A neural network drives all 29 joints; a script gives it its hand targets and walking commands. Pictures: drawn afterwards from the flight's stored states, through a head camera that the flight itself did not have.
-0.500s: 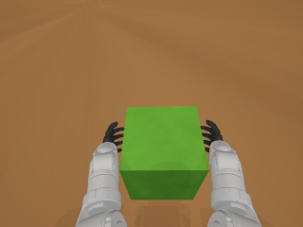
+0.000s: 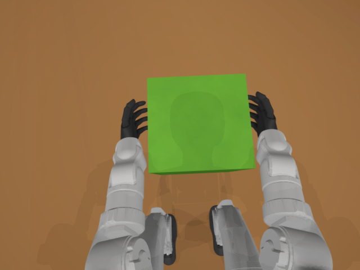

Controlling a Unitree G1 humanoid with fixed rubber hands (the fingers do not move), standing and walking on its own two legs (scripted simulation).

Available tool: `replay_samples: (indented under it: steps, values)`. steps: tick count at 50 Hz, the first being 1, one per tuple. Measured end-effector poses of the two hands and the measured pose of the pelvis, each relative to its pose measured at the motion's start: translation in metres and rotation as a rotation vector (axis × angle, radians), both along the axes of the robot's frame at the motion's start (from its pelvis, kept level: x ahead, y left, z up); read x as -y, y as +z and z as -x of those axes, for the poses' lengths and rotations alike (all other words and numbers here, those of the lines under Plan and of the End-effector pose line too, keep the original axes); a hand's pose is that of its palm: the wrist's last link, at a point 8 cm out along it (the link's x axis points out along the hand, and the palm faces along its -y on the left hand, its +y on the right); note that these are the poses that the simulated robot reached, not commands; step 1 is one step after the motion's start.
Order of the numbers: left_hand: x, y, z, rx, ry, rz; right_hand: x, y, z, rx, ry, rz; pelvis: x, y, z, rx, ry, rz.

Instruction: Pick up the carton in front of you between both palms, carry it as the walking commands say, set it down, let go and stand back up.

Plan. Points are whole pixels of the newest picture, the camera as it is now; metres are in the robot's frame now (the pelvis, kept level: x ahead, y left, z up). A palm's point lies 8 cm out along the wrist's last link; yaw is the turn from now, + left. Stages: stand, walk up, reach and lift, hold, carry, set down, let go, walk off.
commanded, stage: set down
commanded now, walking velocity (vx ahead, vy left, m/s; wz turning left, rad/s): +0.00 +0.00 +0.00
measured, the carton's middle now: (195, 133) +0.42 -0.03 -0.15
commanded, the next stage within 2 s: none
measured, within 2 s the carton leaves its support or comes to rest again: rests again in 1.44 s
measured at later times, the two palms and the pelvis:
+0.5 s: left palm (152, 134) +0.45 +0.09 -0.22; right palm (253, 133) +0.43 -0.21 -0.23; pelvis -0.03 -0.01 -0.14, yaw +0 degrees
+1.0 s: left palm (161, 137) +0.48 +0.08 -0.38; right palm (242, 136) +0.46 -0.21 -0.39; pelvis -0.05 -0.01 -0.25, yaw +1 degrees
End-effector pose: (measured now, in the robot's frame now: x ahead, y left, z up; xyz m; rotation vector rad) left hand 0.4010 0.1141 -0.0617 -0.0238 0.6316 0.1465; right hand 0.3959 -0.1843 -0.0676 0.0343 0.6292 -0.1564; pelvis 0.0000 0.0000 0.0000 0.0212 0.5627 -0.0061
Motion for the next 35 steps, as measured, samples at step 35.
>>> replay_samples:
  steps: [35]
  values:
    - [0.03,-0.215,-0.063,-0.07,-0.079,-0.035,0.029,-0.218,-0.044,-0.074,-0.048,0.003,0.01,-0.179,0.039,-0.233,-0.016,-0.03]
